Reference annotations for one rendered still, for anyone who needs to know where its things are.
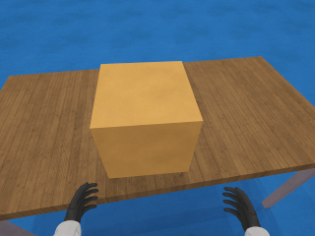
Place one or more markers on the carton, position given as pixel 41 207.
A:
pixel 145 120

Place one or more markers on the right robot forearm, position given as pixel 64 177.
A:
pixel 256 231

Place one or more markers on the right robot hand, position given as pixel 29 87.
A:
pixel 245 211

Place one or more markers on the table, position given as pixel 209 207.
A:
pixel 255 124

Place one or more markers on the left robot hand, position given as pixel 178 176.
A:
pixel 77 208

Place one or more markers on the left robot forearm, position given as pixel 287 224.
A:
pixel 68 228

